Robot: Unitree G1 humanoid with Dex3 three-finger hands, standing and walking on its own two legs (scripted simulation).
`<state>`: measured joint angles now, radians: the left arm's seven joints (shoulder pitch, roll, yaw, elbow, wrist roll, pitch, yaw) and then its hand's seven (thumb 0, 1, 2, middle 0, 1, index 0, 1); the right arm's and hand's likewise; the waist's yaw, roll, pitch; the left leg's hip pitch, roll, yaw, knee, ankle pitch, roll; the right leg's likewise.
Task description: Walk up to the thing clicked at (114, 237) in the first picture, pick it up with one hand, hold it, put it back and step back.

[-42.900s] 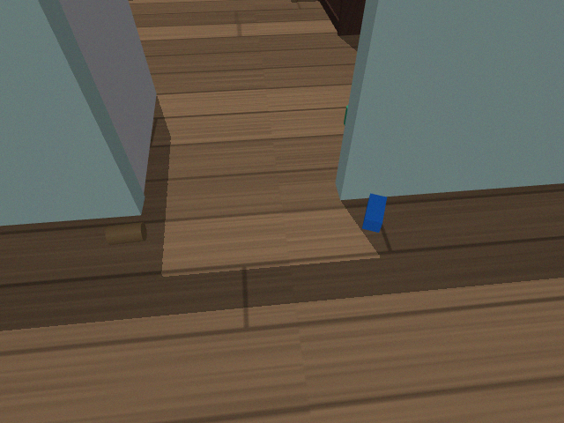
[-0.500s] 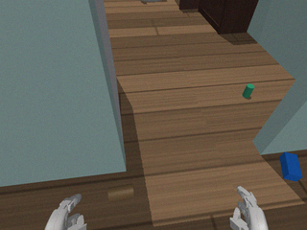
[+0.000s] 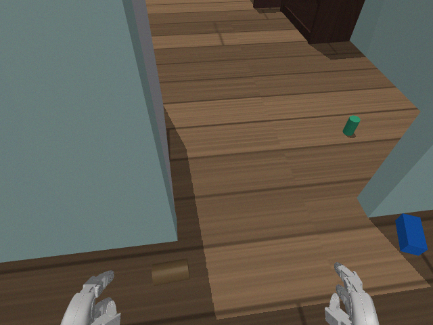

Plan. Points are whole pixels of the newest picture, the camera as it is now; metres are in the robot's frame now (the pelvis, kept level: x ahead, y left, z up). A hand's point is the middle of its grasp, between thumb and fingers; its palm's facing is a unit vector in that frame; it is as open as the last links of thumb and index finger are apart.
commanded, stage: home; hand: left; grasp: from above
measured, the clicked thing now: (171, 271) +0.46 +0.19 -0.67
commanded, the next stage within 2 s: stand in 0.44 s
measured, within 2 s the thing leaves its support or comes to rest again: neither
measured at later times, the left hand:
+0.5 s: hand (120, 323) +0.16 +0.17 -0.04, palm faces +0.05 -0.98 -0.20, open 7.4 cm
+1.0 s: hand out of the picture +0.05 +0.24 -0.11, palm faces +0.03 -0.94 -0.33, open 7.4 cm
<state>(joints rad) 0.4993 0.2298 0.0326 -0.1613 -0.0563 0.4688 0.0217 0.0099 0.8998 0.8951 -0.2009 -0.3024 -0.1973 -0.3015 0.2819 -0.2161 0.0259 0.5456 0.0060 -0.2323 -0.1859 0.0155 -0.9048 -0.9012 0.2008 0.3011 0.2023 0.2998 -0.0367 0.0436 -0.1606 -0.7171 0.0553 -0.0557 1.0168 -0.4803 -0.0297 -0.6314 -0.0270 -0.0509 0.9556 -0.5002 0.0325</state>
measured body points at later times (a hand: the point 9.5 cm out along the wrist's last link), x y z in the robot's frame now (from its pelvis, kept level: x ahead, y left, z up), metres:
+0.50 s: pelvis +0.00 -0.01 +0.00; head +0.01 +0.00 +0.45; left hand +0.15 +0.23 -0.03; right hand +0.16 -0.25 -0.07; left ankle +0.01 +0.13 -0.68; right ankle -0.01 -0.14 -0.68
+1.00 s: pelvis +0.00 +0.00 +0.05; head +0.01 +0.01 +0.50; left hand +0.04 +0.29 -0.09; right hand +0.07 -0.28 -0.08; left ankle +0.01 +0.13 -0.68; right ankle -0.01 -0.14 -0.68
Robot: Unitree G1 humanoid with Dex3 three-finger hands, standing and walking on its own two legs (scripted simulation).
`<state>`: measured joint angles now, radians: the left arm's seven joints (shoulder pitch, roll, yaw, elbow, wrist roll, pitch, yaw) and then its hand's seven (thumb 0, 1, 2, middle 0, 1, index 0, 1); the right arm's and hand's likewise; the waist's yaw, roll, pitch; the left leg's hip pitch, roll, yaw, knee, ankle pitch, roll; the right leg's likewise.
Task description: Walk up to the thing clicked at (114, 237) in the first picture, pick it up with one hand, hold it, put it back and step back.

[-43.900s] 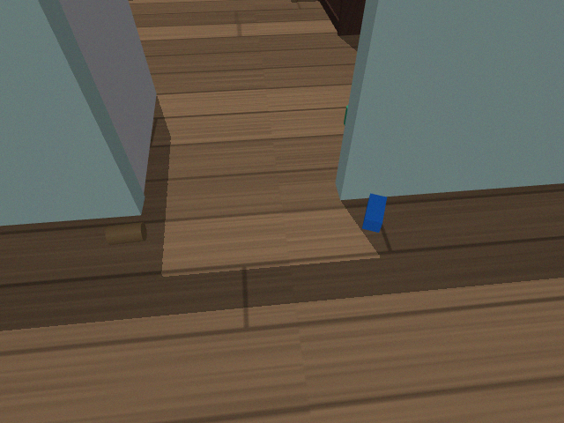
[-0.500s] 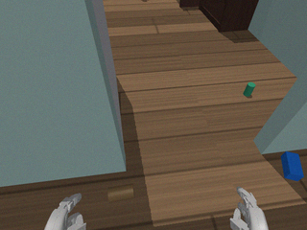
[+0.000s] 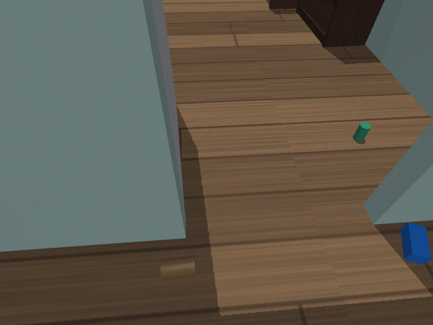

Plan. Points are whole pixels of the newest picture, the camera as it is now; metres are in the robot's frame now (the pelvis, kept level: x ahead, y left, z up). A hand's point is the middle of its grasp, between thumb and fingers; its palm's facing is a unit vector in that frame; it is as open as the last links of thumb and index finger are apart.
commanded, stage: stand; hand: left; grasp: from above
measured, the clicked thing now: (178, 267) +0.46 +0.19 -0.72
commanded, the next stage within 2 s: none
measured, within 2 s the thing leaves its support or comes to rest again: neither
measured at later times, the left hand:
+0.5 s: hand out of the picture +0.04 +0.24 -0.14, palm faces +0.02 -0.94 -0.34, open 7.4 cm
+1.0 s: hand out of the picture +0.06 +0.24 -0.14, palm faces -0.01 -0.94 -0.33, open 7.4 cm
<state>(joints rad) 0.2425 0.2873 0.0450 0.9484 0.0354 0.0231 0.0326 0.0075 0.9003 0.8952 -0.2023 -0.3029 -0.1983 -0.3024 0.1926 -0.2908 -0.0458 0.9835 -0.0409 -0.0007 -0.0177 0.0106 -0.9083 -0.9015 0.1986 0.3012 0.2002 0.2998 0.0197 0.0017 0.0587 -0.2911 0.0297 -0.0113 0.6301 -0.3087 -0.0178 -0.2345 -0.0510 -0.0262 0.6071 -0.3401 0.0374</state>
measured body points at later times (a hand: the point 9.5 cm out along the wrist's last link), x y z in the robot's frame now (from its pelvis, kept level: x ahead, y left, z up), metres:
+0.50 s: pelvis -0.01 +0.00 +0.02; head -0.02 +0.00 +0.47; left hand +0.04 +0.29 -0.12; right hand +0.06 -0.29 -0.12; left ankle +0.02 +0.13 -0.73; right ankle -0.01 -0.14 -0.73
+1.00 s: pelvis +0.00 +0.00 +0.02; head +0.00 +0.00 +0.47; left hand +0.06 +0.29 -0.12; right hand +0.06 -0.29 -0.12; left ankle +0.02 +0.13 -0.73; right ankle -0.01 -0.14 -0.73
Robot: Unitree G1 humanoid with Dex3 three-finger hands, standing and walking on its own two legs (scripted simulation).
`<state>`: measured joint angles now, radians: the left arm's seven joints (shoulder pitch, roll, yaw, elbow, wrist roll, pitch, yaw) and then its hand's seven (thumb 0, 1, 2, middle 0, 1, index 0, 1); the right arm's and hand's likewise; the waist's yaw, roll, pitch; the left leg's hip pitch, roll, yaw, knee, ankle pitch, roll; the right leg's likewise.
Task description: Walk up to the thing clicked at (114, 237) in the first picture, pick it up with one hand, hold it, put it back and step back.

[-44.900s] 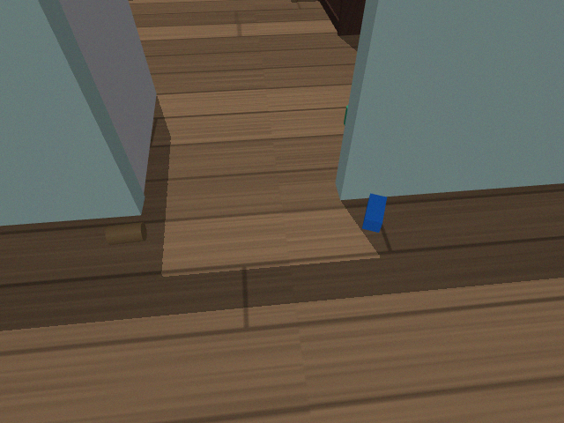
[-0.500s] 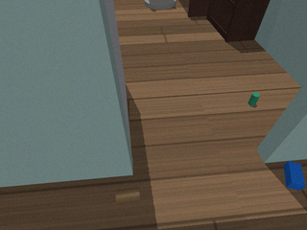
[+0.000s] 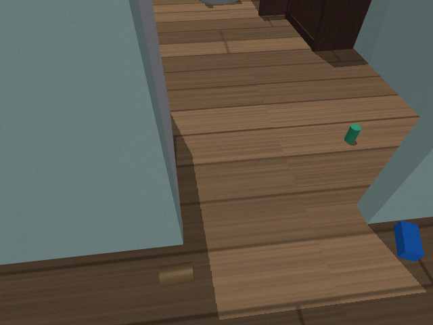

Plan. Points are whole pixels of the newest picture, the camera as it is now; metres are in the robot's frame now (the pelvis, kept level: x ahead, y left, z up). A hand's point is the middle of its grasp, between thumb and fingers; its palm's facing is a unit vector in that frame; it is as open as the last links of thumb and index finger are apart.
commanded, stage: stand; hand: left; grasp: from above
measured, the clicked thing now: (177, 273) +0.46 +0.20 -0.74
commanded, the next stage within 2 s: step back in 1.06 s
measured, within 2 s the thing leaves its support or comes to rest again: neither
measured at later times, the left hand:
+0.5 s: hand out of the picture +0.08 +0.25 -0.16, palm faces +0.00 -0.94 -0.34, open 7.4 cm
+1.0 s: hand out of the picture +0.09 +0.24 -0.16, palm faces -0.01 -0.94 -0.34, open 7.4 cm
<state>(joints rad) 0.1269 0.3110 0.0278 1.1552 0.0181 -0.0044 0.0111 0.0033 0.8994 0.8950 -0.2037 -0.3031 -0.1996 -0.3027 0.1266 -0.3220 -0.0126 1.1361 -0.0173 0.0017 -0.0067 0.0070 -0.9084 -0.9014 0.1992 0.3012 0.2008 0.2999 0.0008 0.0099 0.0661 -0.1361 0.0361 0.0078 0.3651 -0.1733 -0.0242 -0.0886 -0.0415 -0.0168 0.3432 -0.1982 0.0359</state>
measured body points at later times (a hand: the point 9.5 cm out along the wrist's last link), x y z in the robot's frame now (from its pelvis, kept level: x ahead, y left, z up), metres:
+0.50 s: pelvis +0.01 +0.00 +0.00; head +0.03 +0.00 +0.45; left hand +0.08 +0.30 -0.14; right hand +0.09 -0.29 -0.14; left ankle +0.02 +0.13 -0.75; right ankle +0.00 -0.14 -0.75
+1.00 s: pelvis +0.01 +0.00 +0.00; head +0.02 -0.01 +0.45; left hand +0.09 +0.29 -0.13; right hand +0.08 -0.30 -0.14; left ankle +0.02 +0.13 -0.75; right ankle +0.00 -0.14 -0.75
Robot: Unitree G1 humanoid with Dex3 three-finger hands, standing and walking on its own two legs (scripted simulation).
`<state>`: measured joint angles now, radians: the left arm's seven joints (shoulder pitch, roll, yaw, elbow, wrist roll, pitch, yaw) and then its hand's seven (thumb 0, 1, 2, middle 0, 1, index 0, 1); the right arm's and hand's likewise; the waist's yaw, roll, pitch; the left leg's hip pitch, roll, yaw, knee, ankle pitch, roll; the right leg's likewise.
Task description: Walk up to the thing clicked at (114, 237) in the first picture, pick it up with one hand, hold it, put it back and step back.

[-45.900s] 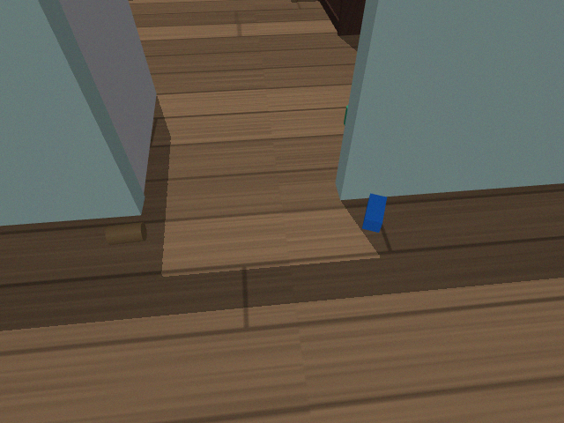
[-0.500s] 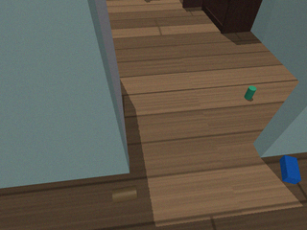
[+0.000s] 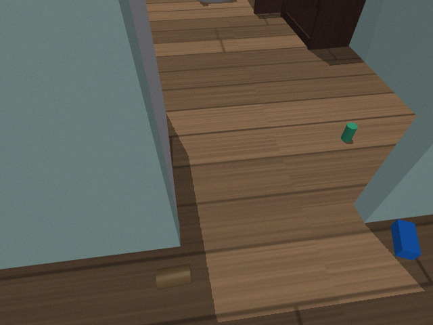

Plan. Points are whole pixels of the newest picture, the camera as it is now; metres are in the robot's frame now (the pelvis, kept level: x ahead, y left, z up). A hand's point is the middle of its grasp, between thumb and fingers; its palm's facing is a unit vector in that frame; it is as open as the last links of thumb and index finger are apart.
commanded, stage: stand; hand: left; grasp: from above
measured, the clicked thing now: (174, 276) +0.45 +0.20 -0.74
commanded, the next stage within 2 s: step back in 0.06 s
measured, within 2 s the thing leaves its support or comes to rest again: neither
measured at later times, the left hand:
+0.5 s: hand out of the picture +0.06 +0.28 -0.18, palm faces -0.05 -0.92 -0.39, open 7.4 cm
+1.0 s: hand out of the picture -0.04 +0.27 -0.17, palm faces -0.11 -0.91 -0.41, open 7.4 cm
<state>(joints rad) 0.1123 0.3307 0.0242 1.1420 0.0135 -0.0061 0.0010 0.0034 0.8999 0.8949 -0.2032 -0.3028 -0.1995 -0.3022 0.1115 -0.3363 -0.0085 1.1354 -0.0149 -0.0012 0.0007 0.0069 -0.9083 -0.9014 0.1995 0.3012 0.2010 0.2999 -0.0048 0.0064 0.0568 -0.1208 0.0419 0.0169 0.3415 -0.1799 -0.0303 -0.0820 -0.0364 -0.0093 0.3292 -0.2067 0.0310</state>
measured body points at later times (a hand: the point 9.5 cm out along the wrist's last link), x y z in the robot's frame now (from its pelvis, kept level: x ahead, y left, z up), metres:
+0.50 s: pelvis -0.07 +0.02 -0.03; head -0.01 +0.03 +0.41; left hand +0.06 +0.33 -0.15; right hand +0.01 -0.31 -0.14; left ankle -0.10 +0.12 -0.75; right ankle -0.02 -0.14 -0.75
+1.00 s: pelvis -0.17 +0.01 -0.03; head -0.11 +0.00 +0.42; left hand -0.04 +0.31 -0.14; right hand -0.09 -0.31 -0.15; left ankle -0.12 +0.12 -0.73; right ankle -0.17 -0.09 -0.75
